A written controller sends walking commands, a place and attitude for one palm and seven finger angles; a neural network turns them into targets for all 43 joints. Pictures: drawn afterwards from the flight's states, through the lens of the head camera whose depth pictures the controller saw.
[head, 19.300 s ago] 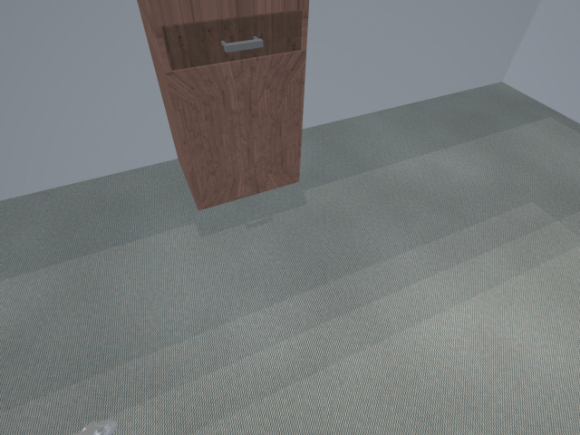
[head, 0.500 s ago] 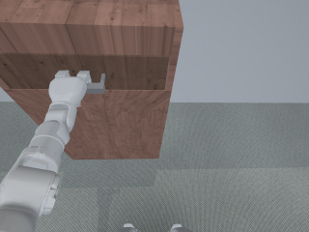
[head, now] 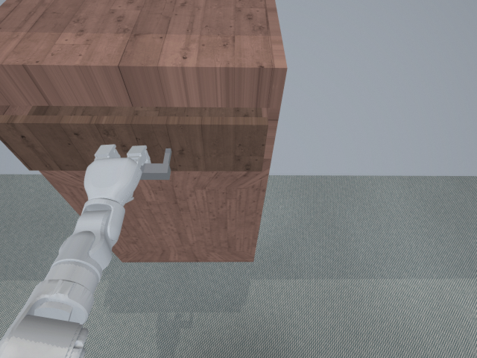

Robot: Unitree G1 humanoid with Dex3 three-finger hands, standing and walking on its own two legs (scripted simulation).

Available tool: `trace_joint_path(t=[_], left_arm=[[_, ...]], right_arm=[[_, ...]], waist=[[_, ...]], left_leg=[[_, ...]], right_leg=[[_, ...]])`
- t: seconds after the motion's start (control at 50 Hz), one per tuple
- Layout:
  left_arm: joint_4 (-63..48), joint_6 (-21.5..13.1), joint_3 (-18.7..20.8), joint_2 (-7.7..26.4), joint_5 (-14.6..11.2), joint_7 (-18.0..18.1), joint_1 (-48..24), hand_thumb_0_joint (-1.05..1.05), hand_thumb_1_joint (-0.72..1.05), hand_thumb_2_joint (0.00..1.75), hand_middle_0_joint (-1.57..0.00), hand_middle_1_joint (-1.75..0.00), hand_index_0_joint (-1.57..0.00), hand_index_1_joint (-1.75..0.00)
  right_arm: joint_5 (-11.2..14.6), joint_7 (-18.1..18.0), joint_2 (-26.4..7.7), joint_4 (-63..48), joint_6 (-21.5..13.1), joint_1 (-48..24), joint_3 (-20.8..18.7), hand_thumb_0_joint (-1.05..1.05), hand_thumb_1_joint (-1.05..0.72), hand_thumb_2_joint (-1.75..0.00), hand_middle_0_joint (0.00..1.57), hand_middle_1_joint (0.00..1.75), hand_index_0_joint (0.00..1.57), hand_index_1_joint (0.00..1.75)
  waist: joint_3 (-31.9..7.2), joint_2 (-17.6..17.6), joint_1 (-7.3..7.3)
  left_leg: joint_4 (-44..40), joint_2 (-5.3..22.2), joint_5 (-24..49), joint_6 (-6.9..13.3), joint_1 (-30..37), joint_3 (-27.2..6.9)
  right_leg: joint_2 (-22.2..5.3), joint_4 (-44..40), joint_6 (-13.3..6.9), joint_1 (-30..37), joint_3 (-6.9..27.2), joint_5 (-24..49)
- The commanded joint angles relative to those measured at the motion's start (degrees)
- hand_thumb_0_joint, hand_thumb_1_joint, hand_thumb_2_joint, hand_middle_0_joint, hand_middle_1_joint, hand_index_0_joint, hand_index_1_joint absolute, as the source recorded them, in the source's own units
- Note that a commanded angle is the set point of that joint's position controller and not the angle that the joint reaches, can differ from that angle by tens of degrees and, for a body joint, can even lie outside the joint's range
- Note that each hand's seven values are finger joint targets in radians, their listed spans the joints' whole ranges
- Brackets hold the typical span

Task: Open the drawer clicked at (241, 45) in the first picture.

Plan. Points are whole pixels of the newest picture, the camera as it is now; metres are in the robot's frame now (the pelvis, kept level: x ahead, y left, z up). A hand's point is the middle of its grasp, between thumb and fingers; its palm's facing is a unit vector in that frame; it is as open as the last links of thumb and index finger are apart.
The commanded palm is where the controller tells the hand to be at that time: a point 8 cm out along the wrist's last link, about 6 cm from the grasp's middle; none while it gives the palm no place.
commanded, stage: pull the drawer open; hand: left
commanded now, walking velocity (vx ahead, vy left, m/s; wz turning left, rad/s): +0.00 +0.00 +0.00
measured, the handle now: (134, 162) +0.46 +0.21 +0.03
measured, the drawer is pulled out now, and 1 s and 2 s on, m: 0.04 0.16 0.29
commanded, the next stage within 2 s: none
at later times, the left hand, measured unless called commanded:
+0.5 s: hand (118, 225) +0.34 +0.22 +0.01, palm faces -0.01 -0.05 -1.00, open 5.5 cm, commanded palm +0.30 +0.21 +0.05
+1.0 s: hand (112, 254) +0.29 +0.22 +0.01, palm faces +0.02 -0.08 -1.00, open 5.5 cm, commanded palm +0.24 +0.21 +0.05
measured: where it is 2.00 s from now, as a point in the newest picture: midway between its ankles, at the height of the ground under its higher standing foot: outside the picture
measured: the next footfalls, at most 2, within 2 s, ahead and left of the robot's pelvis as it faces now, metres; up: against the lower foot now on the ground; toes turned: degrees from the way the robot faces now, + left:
none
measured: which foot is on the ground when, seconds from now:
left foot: down 0.00-1.00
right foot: down 0.00-1.00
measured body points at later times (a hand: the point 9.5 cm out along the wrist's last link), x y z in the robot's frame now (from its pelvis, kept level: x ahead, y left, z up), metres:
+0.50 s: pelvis -0.01 -0.01 +0.00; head +0.03 -0.02 +0.45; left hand +0.33 +0.22 +0.06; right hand +0.13 -0.25 -0.12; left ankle -0.03 +0.06 -0.70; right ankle -0.03 -0.11 -0.70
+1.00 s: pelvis -0.01 -0.02 +0.00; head +0.03 -0.03 +0.45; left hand +0.28 +0.22 +0.06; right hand +0.15 -0.26 -0.11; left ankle -0.03 +0.06 -0.70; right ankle -0.03 -0.11 -0.70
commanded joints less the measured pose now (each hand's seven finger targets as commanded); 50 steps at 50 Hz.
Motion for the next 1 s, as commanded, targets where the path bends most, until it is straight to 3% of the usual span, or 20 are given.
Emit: trace_joint_path(t=[0.0,0.02,0.04,0.06,0.08,0.16,0.2,0.32,0.38,0.4,0.48,0.54,0.58,0.66,0.68,0.74,0.78,0.8,0.86,0.98], left_arm=[[-10.89,1.48,3.36,8.82,-0.69,1.43,-7.13,0.00,0.90,0.90,-0.40,-1.35,-0.40,-1.35],[-11.75,1.96,1.65,6.85,-0.84,1.45,-7.77,0.00,0.90,0.90,-0.40,-1.35,-0.40,-1.35],[-12.87,2.23,2.90,8.15,-0.69,1.65,-6.81,0.00,0.90,0.90,-0.40,-1.35,-0.40,-1.35],[-13.58,2.66,0.85,6.08,-0.69,1.55,-6.72,0.00,0.90,0.90,-0.40,-1.35,-0.40,-1.35],[-14.28,2.93,2.24,7.42,-0.81,1.66,-6.37,0.00,0.90,0.90,-0.40,-1.35,-0.40,-1.35],[-15.23,4.27,-0.43,4.50,-0.45,1.63,-6.73,0.00,0.90,0.90,-0.40,-1.35,-0.40,-1.35],[-15.57,4.46,0.79,6.73,-0.01,1.36,-7.79,0.00,0.90,0.90,-0.40,-1.35,-0.40,-1.35],[-16.47,4.20,-1.19,4.64,-0.27,0.33,-6.78,0.00,0.90,0.90,-0.40,-1.35,-0.40,-1.35],[-18.17,3.39,0.59,6.21,-0.70,-0.04,-3.34,0.00,0.90,0.90,-0.40,-1.35,-0.40,-1.35],[-18.52,3.26,-0.77,4.45,-0.82,-0.26,-1.86,0.00,0.90,0.90,-0.40,-1.35,-0.40,-1.35],[-20.99,2.23,0.12,4.90,-1.36,-0.14,0.47,0.00,0.90,0.90,-0.40,-1.35,-0.40,-1.35],[-22.94,1.74,-1.66,2.69,-1.23,0.14,1.73,0.00,0.90,0.90,-0.40,-1.35,-0.40,-1.35],[-22.38,1.88,-0.35,4.19,-1.16,0.43,2.75,0.00,0.90,0.90,-0.40,-1.35,-0.40,-1.35],[-24.91,2.02,-2.25,1.98,-0.94,1.19,4.13,0.00,0.90,0.90,-0.40,-1.35,-0.40,-1.35],[-25.01,2.16,-0.24,3.94,-0.85,1.29,5.73,0.00,0.90,0.90,-0.40,-1.35,-0.40,-1.35],[-26.86,2.69,-0.87,3.66,-1.04,1.44,5.75,0.00,0.90,0.90,-0.40,-1.35,-0.40,-1.35],[-27.82,2.82,2.13,6.31,-1.62,1.39,10.95,0.00,0.90,0.90,-0.40,-1.35,-0.40,-1.35],[-29.04,2.92,0.83,4.70,-1.84,1.25,13.11,0.00,0.90,0.90,-0.40,-1.35,-0.40,-1.35],[-31.67,2.83,-0.68,2.77,-2.32,0.99,15.98,0.00,0.90,0.90,-0.40,-1.35,-0.40,-1.35],[-37.32,2.49,3.39,5.35,-2.75,1.50,26.69,0.00,0.90,0.90,-0.40,-1.35,-0.40,-1.35]], right_arm=[[-0.14,-0.06,-8.69,-6.31,-1.70,1.05,-3.26,0.00,-0.90,-0.90,0.20,0.30,0.20,0.30],[-0.15,0.00,-8.58,-6.31,-1.71,0.73,-3.33,0.00,-0.90,-0.90,0.20,0.30,0.20,0.30],[-0.12,0.02,-8.57,-6.45,-1.76,0.27,-3.28,0.00,-0.90,-0.90,0.20,0.30,0.20,0.30],[-0.06,0.14,-8.40,-6.70,-1.83,-0.35,-3.18,0.00,-0.90,-0.90,0.20,0.30,0.20,0.30],[-0.03,0.11,-8.51,-6.68,-1.79,-0.65,-3.10,0.00,-0.90,-0.90,0.20,0.30,0.20,0.30],[-0.05,0.11,-8.11,-6.96,-1.96,-2.01,-2.99,0.00,-0.90,-0.90,0.20,0.30,0.20,0.30],[-0.05,-0.24,-8.20,-7.05,-1.89,-2.77,-2.62,0.00,-0.90,-0.90,0.20,0.30,0.20,0.30],[-0.05,-0.79,-7.54,-7.88,-2.22,-4.46,-2.22,0.00,-0.90,-0.90,0.20,0.30,0.20,0.30],[-0.12,-0.96,-7.72,-8.54,-2.50,-5.26,-1.99,0.00,-0.90,-0.90,0.20,0.30,0.20,0.30],[-0.02,-0.86,-7.20,-9.01,-2.64,-5.80,-1.86,0.00,-0.90,-0.90,0.20,0.30,0.20,0.30],[-0.16,-0.81,-7.39,-9.34,-3.21,-6.27,-1.92,0.00,-0.90,-0.90,0.20,0.30,0.20,0.30],[-0.15,-0.57,-7.01,-9.66,-3.73,-6.81,-1.89,0.00,-0.90,-0.90,0.20,0.30,0.20,0.30],[-0.18,-0.63,-7.42,-9.34,-3.91,-6.85,-1.88,0.00,-0.90,-0.90,0.20,0.30,0.20,0.30],[-0.20,-0.39,-7.02,-9.44,-4.50,-7.21,-2.03,0.00,-0.90,-0.90,0.20,0.30,0.20,0.30],[-0.26,-0.41,-7.34,-9.29,-4.48,-7.25,-2.07,0.00,-0.90,-0.90,0.20,0.30,0.20,0.30],[-0.23,-0.50,-7.12,-9.33,-4.70,-7.76,-1.82,0.00,-0.90,-0.90,0.20,0.30,0.20,0.30],[-0.24,-0.56,-7.47,-9.63,-4.85,-8.32,-1.83,0.00,-0.90,-0.90,0.20,0.30,0.20,0.30],[-0.22,-0.54,-6.97,-10.19,-5.03,-8.88,-1.57,0.00,-0.90,-0.90,0.20,0.30,0.20,0.30],[-0.17,-0.36,-6.79,-10.47,-5.45,-9.59,-1.54,0.00,-0.90,-0.90,0.20,0.30,0.20,0.30],[-0.40,0.17,-6.81,-11.69,-6.35,-11.46,-1.12,0.00,-0.90,-0.90,0.20,0.30,0.20,0.30]], waist=[[-17.82,-0.57,1.70],[-17.25,-1.45,0.95],[-17.39,-1.19,1.57],[-15.87,-0.42,0.93],[-16.01,-0.38,1.33],[-14.69,-1.02,0.73],[-14.61,-1.31,0.93],[-13.32,-0.97,1.19],[-14.62,-1.57,2.29],[-13.93,-1.15,2.43],[-12.76,-2.60,2.36],[-11.73,-2.64,2.34],[-10.61,-2.35,2.28],[-10.40,-2.40,2.05],[-11.00,-2.69,2.61],[-11.94,-2.96,2.46],[-11.78,-3.29,3.54],[-13.26,-3.45,3.93],[-10.29,-2.76,3.27],[-10.47,-2.40,4.97]], left_leg=[[-3.25,2.41,39.38,-3.21,18.73,-5.59],[-3.11,2.45,39.54,-3.25,19.07,-5.67],[-3.25,2.48,39.26,-3.35,19.29,-5.77],[-3.35,2.34,38.51,-3.45,19.29,-5.79],[-3.50,2.53,39.01,-3.65,19.66,-6.29],[-3.67,2.65,36.49,-3.94,20.73,-6.95],[-3.90,2.17,33.99,-3.77,19.77,-6.38],[-4.51,1.35,28.96,-3.56,18.90,-5.99],[-4.77,1.17,28.79,-3.49,18.38,-6.01],[-4.79,1.05,28.25,-3.37,18.30,-5.65],[-4.97,1.07,26.21,-3.23,17.27,-5.85],[-5.12,1.02,24.23,-3.14,16.96,-5.80],[-5.23,0.83,22.87,-3.13,15.98,-5.78],[-5.19,0.75,21.31,-3.08,16.40,-5.78],[-5.24,0.84,21.91,-3.21,16.33,-5.93],[-5.22,0.49,20.88,-2.90,15.91,-5.18],[-5.41,0.33,21.99,-2.89,15.44,-5.11],[-5.32,0.07,22.50,-2.70,15.34,-4.59],[-5.35,0.31,23.89,-2.86,15.99,-5.06],[-5.15,0.53,28.07,-3.19,16.47,-5.27]], right_leg=[[-0.30,-2.32,-1.49,6.79,-1.03,24.17],[-0.33,-2.53,-1.37,6.62,-1.10,24.47],[-0.33,-2.55,-1.41,6.72,-1.02,23.91],[-0.39,-2.77,-1.45,6.07,-1.26,23.23],[-0.43,-2.60,-1.61,5.95,-1.31,22.61],[-0.50,-2.86,-1.45,4.17,-1.85,19.82],[-0.59,-2.86,-1.51,5.00,-1.44,19.73],[-0.73,-3.31,-1.86,5.53,-1.37,17.60],[-0.81,-3.18,-2.03,7.52,-1.05,18.11],[-0.84,-3.31,-1.92,7.30,-1.00,17.88],[-0.83,-3.51,-2.03,7.56,-0.82,16.90],[-0.92,-3.50,-1.93,6.54,-0.94,15.72],[-0.89,-3.54,-2.16,6.70,-0.77,15.26],[-0.94,-3.53,-2.16,5.97,-0.79,14.29],[-0.89,-3.37,-2.26,6.66,-0.66,14.38],[-1.11,-3.57,-1.94,7.78,-0.20,15.49],[-1.03,-3.62,-2.24,10.04,0.26,17.09],[-1.28,-3.51,-1.89,11.46,0.56,18.52],[-1.23,-3.58,-1.96,9.97,0.21,18.75],[-1.29,-2.99,-2.01,11.73,0.79,21.57]])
